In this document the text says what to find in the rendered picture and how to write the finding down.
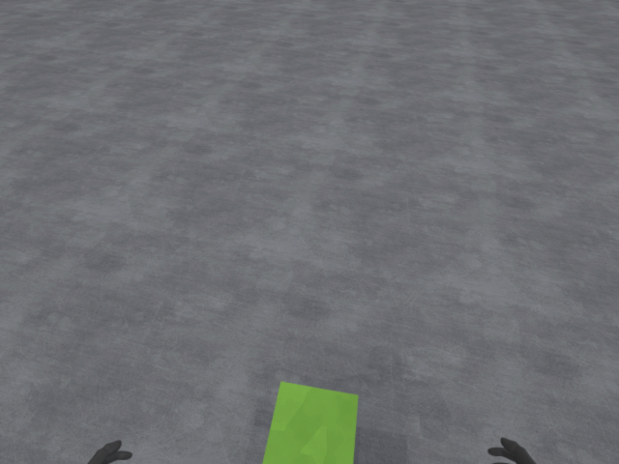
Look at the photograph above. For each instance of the carton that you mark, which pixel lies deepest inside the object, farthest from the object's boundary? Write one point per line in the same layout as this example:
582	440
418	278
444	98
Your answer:
312	426

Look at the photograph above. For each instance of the right robot hand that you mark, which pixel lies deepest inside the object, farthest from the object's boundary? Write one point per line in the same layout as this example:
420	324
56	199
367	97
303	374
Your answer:
513	451

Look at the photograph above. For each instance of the left robot hand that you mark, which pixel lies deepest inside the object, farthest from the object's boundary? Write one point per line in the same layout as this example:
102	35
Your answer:
109	454

